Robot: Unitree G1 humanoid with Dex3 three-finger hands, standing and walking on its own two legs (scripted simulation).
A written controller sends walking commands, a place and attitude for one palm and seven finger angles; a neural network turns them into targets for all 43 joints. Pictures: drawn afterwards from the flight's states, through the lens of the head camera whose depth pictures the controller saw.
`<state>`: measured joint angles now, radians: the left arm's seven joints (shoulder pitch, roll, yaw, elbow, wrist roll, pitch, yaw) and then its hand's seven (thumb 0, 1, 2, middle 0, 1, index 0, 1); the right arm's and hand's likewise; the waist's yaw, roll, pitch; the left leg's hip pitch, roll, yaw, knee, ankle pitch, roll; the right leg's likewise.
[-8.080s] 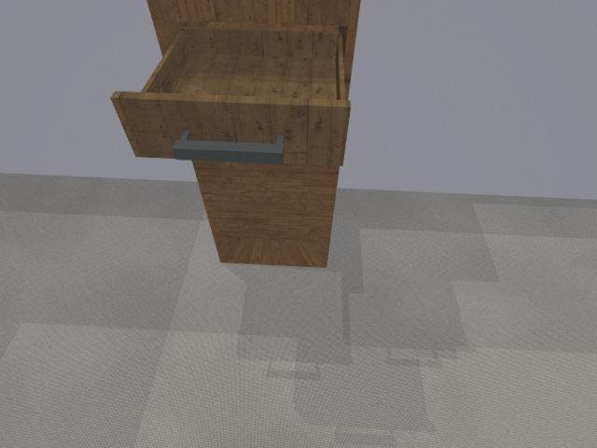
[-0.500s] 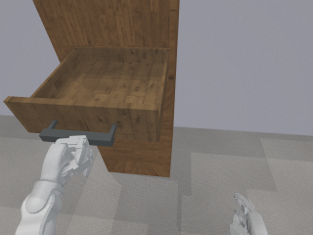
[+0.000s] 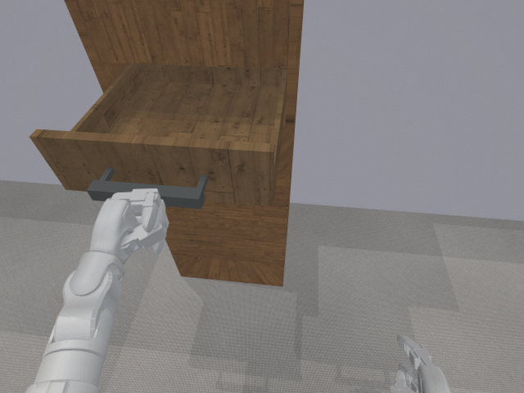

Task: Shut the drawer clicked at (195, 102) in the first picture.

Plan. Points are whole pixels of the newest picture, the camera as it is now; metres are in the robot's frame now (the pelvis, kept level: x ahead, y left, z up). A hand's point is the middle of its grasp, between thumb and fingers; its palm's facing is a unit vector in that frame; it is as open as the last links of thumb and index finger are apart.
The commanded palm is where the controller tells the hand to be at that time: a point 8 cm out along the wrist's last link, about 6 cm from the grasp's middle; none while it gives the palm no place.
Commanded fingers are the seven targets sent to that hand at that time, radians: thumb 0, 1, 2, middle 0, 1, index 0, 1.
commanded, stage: push the drawer shut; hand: left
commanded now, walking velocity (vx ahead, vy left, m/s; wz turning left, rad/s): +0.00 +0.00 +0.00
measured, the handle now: (151, 185) +0.40 +0.21 +0.11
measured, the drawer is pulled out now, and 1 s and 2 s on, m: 0.25 0.12 0.01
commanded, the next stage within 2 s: none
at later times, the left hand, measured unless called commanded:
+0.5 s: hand (174, 197) +0.38 +0.17 +0.11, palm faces -0.05 -1.00 -0.03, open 3.0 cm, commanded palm +0.38 +0.21 +0.11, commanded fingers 0.00 0.90 0.90 -1.40 -1.60 -1.40 -1.60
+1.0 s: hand (186, 167) +0.45 +0.16 +0.11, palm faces -0.06 -1.00 -0.01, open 3.1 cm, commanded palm +0.44 +0.21 +0.11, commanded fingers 0.00 0.90 0.90 -1.40 -1.60 -1.40 -1.60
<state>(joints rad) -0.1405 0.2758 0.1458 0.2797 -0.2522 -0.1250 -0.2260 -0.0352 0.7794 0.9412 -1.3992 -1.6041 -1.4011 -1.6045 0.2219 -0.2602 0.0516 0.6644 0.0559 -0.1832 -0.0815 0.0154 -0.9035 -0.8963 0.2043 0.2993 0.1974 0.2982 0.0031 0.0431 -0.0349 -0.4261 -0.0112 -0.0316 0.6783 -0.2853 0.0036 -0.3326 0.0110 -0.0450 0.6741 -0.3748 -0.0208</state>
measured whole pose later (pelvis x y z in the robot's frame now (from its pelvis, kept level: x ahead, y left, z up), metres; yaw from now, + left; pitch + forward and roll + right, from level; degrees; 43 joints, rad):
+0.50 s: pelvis +0.00 +0.00 +0.00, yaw -1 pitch +4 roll -1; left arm -0.39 0.30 0.18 0.58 -0.23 -0.18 -0.22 -0.01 0.82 0.95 -1.40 -1.60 -1.40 -1.60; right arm 0.28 -0.27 0.04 0.68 0.05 -0.12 -0.06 0.01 -0.90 -0.90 0.20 0.30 0.20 0.30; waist -0.03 0.04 -0.04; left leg -0.46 0.00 -0.02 0.68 -0.28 0.00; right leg -0.37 0.02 -0.03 0.67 -0.36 -0.02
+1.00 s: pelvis +0.00 +0.01 -0.01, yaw -2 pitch +8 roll -1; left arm -0.69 0.35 0.24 0.93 -0.18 -0.25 -0.22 0.00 0.82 0.95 -1.40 -1.60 -1.40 -1.60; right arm 0.34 -0.27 0.03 0.69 0.04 -0.07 -0.04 0.01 -0.90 -0.90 0.20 0.30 0.20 0.30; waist -0.07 0.03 -0.06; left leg -0.56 0.01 -0.01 0.73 -0.31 0.01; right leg -0.47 0.03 -0.02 0.71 -0.38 -0.02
